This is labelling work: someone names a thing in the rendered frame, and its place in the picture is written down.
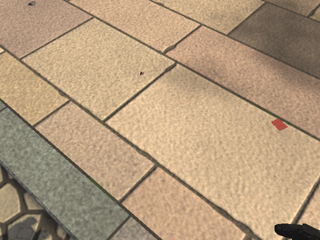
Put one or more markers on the right robot hand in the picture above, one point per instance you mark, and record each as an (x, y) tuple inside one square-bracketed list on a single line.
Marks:
[(297, 231)]

